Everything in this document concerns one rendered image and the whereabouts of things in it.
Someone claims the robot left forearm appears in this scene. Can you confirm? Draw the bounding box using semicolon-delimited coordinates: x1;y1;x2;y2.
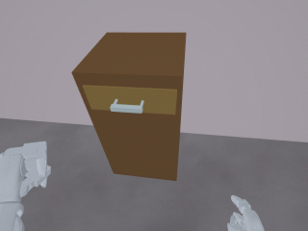
0;201;25;231

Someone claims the cabinet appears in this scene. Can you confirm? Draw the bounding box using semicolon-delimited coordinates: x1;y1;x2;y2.
71;32;187;181

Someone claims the handle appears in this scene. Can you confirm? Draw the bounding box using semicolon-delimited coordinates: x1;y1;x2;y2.
110;99;144;114

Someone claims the drawer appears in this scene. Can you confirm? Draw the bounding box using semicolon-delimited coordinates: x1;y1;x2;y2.
82;85;177;115

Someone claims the robot left hand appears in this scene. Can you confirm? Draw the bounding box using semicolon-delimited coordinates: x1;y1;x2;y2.
0;141;51;202

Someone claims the robot right hand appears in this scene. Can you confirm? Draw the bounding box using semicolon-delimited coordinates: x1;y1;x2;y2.
227;195;265;231

